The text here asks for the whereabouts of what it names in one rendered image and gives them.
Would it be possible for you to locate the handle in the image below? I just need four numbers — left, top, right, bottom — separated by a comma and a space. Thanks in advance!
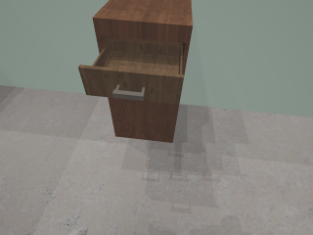
112, 84, 146, 101

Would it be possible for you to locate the cabinet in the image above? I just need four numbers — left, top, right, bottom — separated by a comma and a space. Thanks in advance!
92, 0, 193, 143

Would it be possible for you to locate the drawer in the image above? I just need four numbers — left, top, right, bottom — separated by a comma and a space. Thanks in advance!
78, 39, 184, 105

